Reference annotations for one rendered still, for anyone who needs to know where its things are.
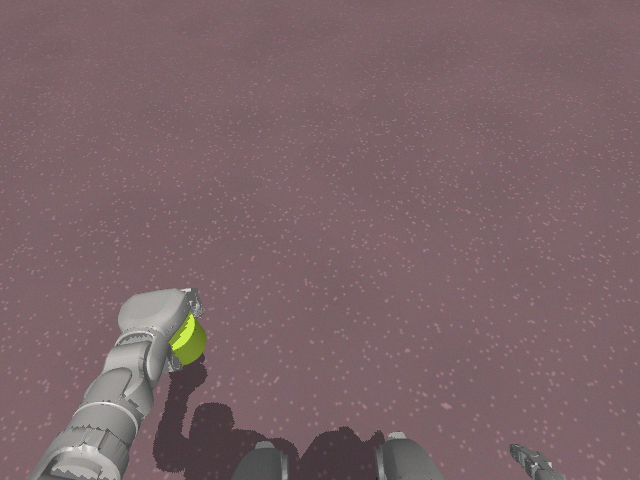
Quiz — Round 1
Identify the left robot hand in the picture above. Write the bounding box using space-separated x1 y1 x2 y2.
118 288 203 373

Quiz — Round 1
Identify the tin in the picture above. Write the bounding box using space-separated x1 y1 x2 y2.
168 311 207 366

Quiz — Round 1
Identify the left robot arm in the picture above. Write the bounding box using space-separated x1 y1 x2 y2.
26 327 169 480

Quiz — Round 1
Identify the right robot hand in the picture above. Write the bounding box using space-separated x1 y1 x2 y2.
510 443 566 480

